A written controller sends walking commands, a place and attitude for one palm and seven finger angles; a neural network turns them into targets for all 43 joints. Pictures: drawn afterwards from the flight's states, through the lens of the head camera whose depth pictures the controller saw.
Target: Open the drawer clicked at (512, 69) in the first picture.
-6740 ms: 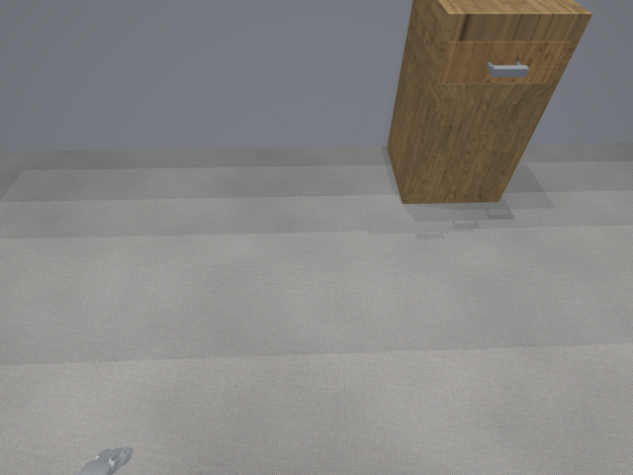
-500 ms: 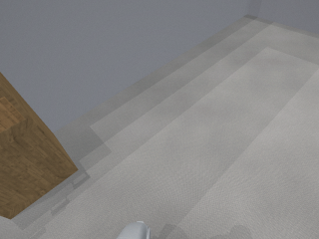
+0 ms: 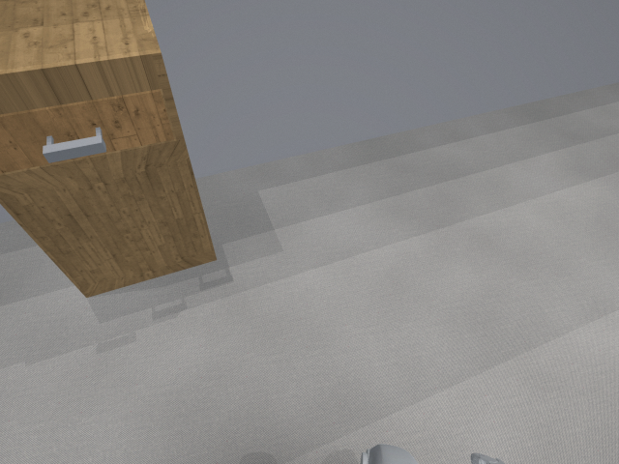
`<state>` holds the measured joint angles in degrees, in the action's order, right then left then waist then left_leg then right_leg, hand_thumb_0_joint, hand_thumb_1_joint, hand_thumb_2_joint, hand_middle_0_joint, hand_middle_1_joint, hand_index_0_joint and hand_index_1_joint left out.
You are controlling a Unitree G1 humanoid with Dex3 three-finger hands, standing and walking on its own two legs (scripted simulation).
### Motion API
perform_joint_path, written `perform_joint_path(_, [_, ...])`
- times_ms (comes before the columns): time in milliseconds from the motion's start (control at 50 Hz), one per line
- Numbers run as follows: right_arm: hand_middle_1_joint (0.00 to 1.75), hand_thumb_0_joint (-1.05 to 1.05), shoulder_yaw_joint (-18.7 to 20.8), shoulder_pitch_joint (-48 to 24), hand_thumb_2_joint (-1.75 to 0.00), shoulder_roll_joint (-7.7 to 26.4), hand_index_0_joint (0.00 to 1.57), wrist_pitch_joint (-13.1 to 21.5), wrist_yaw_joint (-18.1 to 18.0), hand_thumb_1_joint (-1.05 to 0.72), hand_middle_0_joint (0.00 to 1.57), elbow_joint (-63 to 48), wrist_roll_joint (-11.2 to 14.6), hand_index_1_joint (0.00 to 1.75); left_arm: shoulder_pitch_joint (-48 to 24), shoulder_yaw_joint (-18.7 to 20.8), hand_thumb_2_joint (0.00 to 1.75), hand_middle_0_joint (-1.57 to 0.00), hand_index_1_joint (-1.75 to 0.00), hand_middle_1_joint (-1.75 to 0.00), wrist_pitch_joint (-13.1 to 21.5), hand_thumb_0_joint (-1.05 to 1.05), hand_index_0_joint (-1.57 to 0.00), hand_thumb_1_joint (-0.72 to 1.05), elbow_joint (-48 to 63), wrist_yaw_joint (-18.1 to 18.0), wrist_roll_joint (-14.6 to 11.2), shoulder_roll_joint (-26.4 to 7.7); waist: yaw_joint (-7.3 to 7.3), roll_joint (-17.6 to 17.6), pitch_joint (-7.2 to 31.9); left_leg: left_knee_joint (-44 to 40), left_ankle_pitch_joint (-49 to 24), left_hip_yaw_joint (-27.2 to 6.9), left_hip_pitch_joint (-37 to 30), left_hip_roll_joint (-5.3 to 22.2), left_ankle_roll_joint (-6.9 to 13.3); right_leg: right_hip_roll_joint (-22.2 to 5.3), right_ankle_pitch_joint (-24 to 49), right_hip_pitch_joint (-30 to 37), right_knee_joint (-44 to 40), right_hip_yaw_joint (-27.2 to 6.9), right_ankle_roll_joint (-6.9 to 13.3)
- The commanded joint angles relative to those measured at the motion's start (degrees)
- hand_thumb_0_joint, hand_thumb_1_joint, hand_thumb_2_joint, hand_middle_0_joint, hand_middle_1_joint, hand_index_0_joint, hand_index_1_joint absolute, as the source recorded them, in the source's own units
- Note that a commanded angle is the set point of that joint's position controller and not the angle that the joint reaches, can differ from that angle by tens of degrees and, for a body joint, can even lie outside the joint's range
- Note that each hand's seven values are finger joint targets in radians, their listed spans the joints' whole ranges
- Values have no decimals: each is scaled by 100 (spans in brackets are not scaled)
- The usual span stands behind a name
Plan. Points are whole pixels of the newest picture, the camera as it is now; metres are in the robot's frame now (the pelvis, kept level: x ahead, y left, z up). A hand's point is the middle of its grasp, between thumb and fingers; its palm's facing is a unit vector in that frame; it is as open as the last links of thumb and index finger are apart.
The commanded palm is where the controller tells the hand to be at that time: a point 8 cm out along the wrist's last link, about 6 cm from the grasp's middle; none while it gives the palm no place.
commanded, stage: turn to face it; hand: left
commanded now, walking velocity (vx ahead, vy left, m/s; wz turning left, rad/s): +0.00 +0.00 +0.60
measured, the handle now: (75, 142) +0.73 +0.58 -0.11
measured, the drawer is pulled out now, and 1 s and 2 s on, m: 0.00 0.00 0.00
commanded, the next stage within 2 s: take the last steps up to it in 0.56 s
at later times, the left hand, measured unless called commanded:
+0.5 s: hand out of the picture +0.00 +0.16 -0.14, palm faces +0.29 -0.91 -0.29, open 7.4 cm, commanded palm none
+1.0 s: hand out of the picture -0.08 +0.21 -0.16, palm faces +0.42 -0.88 -0.21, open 7.4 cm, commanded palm none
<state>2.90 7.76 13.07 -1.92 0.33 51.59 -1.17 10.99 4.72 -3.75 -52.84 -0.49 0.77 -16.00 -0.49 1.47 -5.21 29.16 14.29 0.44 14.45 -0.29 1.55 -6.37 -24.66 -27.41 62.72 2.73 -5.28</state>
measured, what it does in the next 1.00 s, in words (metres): steps on the spot, turning left: right foot, then left foot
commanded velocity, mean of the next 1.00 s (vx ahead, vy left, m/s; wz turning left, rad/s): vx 0.11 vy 0.00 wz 0.28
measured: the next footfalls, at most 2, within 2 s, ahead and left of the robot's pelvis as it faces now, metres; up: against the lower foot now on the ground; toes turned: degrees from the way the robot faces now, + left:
right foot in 0.24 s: +0.05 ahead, -0.15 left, +0.00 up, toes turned +6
left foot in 0.68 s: -0.05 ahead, +0.10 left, +0.00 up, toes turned +25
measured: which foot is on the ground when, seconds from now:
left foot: down 0.00-0.24, up 0.26-0.66, down 0.68-1.00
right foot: up 0.00-0.22, down 0.24-0.68, up 0.70-1.00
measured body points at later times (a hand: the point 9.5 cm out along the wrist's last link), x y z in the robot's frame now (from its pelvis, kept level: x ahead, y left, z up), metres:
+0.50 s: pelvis -0.02 -0.05 +0.00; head +0.01 -0.08 +0.45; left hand -0.02 +0.21 -0.12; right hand +0.09 -0.30 -0.16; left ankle -0.08 +0.10 -0.66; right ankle +0.01 -0.15 -0.74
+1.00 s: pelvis -0.03 +0.01 +0.01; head -0.04 +0.02 +0.46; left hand -0.10 +0.25 -0.15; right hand +0.08 -0.20 -0.14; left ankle -0.09 +0.08 -0.74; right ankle +0.03 -0.12 -0.67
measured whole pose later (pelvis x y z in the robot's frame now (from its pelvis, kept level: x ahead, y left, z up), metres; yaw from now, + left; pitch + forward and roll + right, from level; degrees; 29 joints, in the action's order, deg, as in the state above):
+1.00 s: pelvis -0.03 +0.01 +0.01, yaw +23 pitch -2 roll +0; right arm 1.7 17.1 9.4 1.6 -1.1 58.7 -1.1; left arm 14.8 2.8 -1.5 -59.5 0.6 1.7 -12.8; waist 0.1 1.2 -0.7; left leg 19.1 12.9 2.3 4.8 -1.9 3.3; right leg -5.7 -19.0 -25.7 56.7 2.8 -3.3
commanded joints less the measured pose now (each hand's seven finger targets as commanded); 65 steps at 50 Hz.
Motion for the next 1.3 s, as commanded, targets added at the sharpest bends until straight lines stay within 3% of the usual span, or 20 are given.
perform_joint_path(0, [30,0,345,199,-90,1248,20,85,-58,-90,20,-354,-11,30,-248,51,90,-20,-30,-30,153,0,-20,90,601,-27,-3,-336,204,-948,600,-1045,-1690,-1490,-476,1297,748,80,106,-134,-512,-182,-65])
perform_joint_path(120, [30,0,407,191,-90,1274,20,22,-31,-90,20,-397,-39,30,-208,5,90,-20,-30,-30,236,0,-20,90,752,-70,-50,-268,193,-1179,818,-685,-2033,-2039,-309,1161,774,431,6,718,-2070,-124,37])
perform_joint_path(180, [30,0,408,28,-90,1124,20,5,-12,-90,20,-469,21,30,362,54,90,-20,-30,-30,333,0,-20,90,635,-104,-61,-399,-124,-799,986,-111,-1519,-1980,531,773,412,410,1134,2140,-3801,-127,123])
perform_joint_path(220, [30,0,314,91,-90,510,20,17,21,-90,20,-680,65,30,524,202,90,-20,-30,-30,402,0,-20,90,670,-161,89,-1285,-261,1771,943,2156,1840,-389,2193,-531,-413,-2045,1541,2878,-4854,-2532,1051])
perform_joint_path(240, [30,0,398,12,-90,822,20,-36,13,-90,20,-664,20,30,402,167,90,-20,-30,-30,356,0,-20,90,745,-182,42,-1221,-220,1123,830,3187,1939,-636,1897,-211,-368,-2315,1643,2022,-4843,-2327,1400])
perform_joint_path(340, [30,0,369,491,-90,617,20,-181,144,-90,20,-153,-11,30,-391,-17,90,-20,-30,-30,413,0,-20,90,828,-150,29,-496,257,787,253,4196,547,-288,1753,97,-507,-1046,1664,1419,-4615,-424,983])
perform_joint_path(520, [30,0,167,-187,-90,391,20,-104,82,-90,20,-175,55,30,631,62,90,-20,-30,-30,416,0,-20,90,304,-155,112,-767,-253,984,519,1928,1220,224,1128,186,-568,-1369,3327,2272,-4194,-238,1336])
perform_joint_path(600, [30,0,110,209,-90,347,20,6,24,-90,20,-7,91,30,535,98,90,-20,-30,-30,379,0,-20,90,149,-141,97,-842,-73,1056,815,455,688,474,158,37,-446,-1287,3704,2203,-3660,-11,1111])
perform_joint_path(640, [30,0,156,666,-90,683,20,121,17,-90,20,152,67,30,457,49,90,-20,-30,-30,325,0,-20,90,142,-132,-11,-573,192,26,1091,-892,-859,33,-1201,493,-288,-862,2631,1377,-2633,415,592])
perform_joint_path(660, [30,0,261,811,-90,1206,20,166,-15,-90,20,126,5,30,543,-44,90,-20,-30,-30,295,0,-20,90,269,-101,-57,-146,258,-1669,1093,-1057,-2263,-1672,-1765,1854,251,-163,9,15,-1704,700,179])
perform_joint_path(700, [30,0,230,915,-90,1249,20,100,-83,-90,20,246,-50,30,73,-94,90,-20,-30,-30,221,0,-20,90,295,-91,34,-166,391,-1459,774,-1349,-1277,-1732,-1056,2204,942,-18,-1056,-134,-519,126,252])
perform_joint_path(720, [30,0,190,756,-90,1041,20,149,-129,-90,20,241,-52,30,-12,-75,90,-20,-30,-30,212,0,-20,90,192,-64,65,-131,340,-1765,538,-1556,-506,-1704,-919,1908,878,-33,-712,-429,-254,0,259])
perform_joint_path(800, [30,0,74,741,-90,700,20,317,-170,-90,20,264,-3,30,223,-115,90,-20,-30,-30,331,0,-20,90,-153,109,101,-80,185,-957,195,-1729,-163,-1262,-983,1415,734,11,349,-645,24,-3,248])
perform_joint_path(980, [30,0,98,1510,-90,520,20,465,-196,-90,20,674,-5,30,-254,-173,90,-20,-30,-30,389,0,-20,90,-113,117,82,102,290,-779,-101,-1990,-170,-1332,-1181,1577,975,-78,594,-695,-1142,-34,167])
perform_joint_path(1100, [30,0,114,1527,-90,547,20,444,-180,-90,20,862,-49,30,-374,-160,90,-20,-30,-30,460,0,-20,90,-86,146,50,274,221,-857,-245,-1822,186,-1225,-466,1547,884,134,619,405,-2432,207,274])
perform_joint_path(1160, [30,0,73,1465,-90,414,20,442,-179,-90,20,960,-31,30,464,-86,90,-20,-30,-30,558,0,-20,90,-417,125,62,193,-173,-415,138,-796,198,-780,102,1101,517,347,1199,2014,-3503,340,350])
perform_joint_path(1180, [30,0,43,1479,-90,256,20,472,-159,-90,20,965,10,30,1085,-29,90,-20,-30,-30,631,0,-20,90,-622,92,86,-74,-423,112,424,233,352,-372,650,726,304,-85,914,2973,-3912,-192,486])
perform_joint_path(1200, [30,0,-12,1532,-90,-103,20,512,-114,-90,20,822,52,30,1705,77,90,-20,-30,-30,700,0,-20,90,-799,39,114,-594,-599,1588,696,1817,1301,341,1786,51,29,-1423,344,3838,-4583,-1998,985])
perform_joint_path(1220, [30,0,14,1219,-90,154,20,471,-91,-90,20,615,25,30,2054,94,90,-20,-30,-30,681,0,-20,90,-837,-5,26,-808,-713,1501,696,2879,2029,119,2230,75,18,-2042,-77,3585,-5217,-3066,1401])
perform_joint_path(1280, [30,0,126,1030,-90,101,20,362,-17,-90,20,736,-18,30,962,-12,90,-20,-30,-30,676,0,-20,90,-615,-56,13,-222,-239,677,-214,3763,761,-150,2249,612,-2,-1686,-1359,1897,-5659,-2381,1328])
